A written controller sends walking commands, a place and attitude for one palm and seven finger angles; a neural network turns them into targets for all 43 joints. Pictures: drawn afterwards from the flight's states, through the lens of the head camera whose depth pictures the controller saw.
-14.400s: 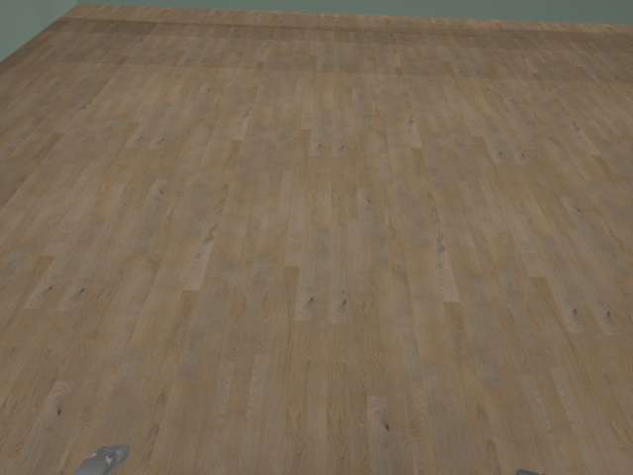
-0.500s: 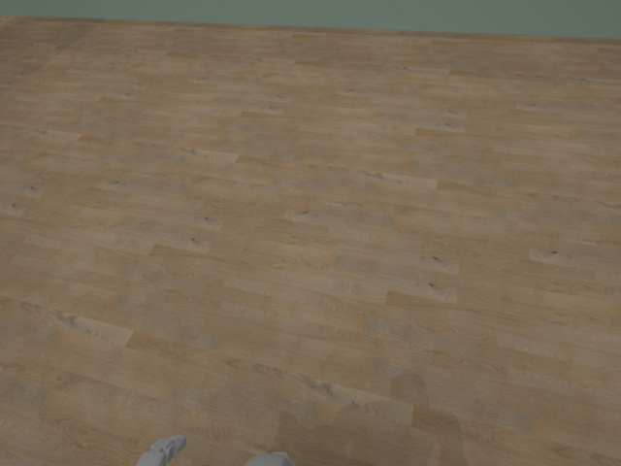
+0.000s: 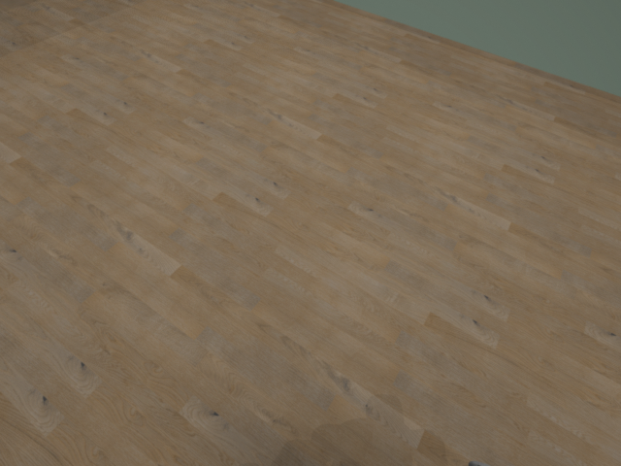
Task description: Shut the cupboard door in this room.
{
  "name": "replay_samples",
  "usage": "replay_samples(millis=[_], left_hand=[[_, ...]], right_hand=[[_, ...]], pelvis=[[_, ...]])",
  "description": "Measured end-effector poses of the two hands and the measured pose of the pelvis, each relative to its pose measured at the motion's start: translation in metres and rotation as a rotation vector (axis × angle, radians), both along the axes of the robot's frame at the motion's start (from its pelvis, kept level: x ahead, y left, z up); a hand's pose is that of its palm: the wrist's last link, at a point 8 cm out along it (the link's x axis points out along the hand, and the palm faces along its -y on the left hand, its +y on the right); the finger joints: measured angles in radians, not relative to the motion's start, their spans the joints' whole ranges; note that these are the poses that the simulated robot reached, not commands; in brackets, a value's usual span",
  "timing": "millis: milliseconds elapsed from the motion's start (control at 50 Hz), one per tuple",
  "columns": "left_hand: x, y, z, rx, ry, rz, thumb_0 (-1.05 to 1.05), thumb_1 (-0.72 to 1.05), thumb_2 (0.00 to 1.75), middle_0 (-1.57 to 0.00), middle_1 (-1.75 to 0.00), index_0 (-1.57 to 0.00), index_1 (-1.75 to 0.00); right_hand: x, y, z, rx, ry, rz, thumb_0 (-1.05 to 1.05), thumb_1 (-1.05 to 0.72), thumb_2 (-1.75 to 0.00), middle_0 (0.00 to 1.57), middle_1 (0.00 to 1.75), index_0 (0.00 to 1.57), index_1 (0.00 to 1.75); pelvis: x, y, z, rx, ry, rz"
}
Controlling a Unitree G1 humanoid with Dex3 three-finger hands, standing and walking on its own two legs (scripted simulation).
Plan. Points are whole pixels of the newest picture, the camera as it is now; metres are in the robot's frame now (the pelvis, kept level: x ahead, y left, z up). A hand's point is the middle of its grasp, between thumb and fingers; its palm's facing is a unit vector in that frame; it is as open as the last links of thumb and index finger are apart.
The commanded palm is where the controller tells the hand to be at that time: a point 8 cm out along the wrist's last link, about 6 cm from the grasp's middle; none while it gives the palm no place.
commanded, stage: turn or walk to find it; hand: left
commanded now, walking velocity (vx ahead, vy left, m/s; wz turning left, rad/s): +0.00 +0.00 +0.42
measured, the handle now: out of the picture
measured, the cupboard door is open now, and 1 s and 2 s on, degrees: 79 79 79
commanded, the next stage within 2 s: none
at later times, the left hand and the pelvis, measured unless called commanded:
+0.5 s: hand out of the picture +0.07 +0.19 -0.14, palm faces +0.16 -0.95 -0.28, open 7.4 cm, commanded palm none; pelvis -0.02 -0.03 +0.00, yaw +10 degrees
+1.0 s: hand out of the picture -0.12 +0.18 -0.17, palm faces +0.46 -0.85 -0.24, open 7.4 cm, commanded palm none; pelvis -0.06 -0.02 +0.00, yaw +25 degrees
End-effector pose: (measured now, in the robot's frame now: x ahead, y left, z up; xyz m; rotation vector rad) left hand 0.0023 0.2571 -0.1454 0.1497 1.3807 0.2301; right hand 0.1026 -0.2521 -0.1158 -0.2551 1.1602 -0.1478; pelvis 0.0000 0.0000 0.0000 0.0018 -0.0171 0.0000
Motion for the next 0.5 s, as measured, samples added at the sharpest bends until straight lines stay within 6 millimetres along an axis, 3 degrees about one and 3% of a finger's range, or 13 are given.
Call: replay_samples(millis=[120, 240, 360, 500], left_hand=[[0.003, 0.018, 0.011, -0.009, -0.024, 0.029, 0.01, 0.91, 0.9, -0.2, -0.3, -0.2, -0.3], [0.024, 0.022, 0.022, 0.005, -0.114, 0.031, 0.01, 0.91, 0.9, -0.2, -0.3, -0.2, -0.3], [0.046, 0.008, 0.031, 0.026, -0.18, 0.018, 0.01, 0.91, 0.9, -0.2, -0.3, -0.19, -0.3], [0.055, -0.027, 0.04, 0.07, -0.262, 0.016, 0.01, 0.91, 0.9, -0.2, -0.3, -0.2, -0.3]], right_hand=[[0.011, 0.027, 0.018, -0.004, -0.032, 0.05, 0.0, -0.91, -0.89, 0.2, 0.3, 0.2, 0.3], [-0.004, 0.036, 0.015, 0.021, 0.001, 0.058, 0.0, -0.91, -0.89, 0.21, 0.3, 0.2, 0.3], [-0.036, 0.023, 0.0, 0.047, 0.078, 0.035, 0.0, -0.91, -0.89, 0.21, 0.3, 0.2, 0.3], [-0.068, -0.013, -0.029, 0.082, 0.178, 0.025, 0.01, -0.91, -0.89, 0.21, 0.3, 0.2, 0.3]], pelvis=[[-0.002, 0.014, 0.014, -0.029, 0.001, 0.041], [-0.007, 0.015, 0.018, -0.024, 0.005, 0.079], [-0.012, 0.003, 0.016, -0.012, 0.009, 0.119], [-0.019, -0.029, 0.005, 0.009, 0.015, 0.175]])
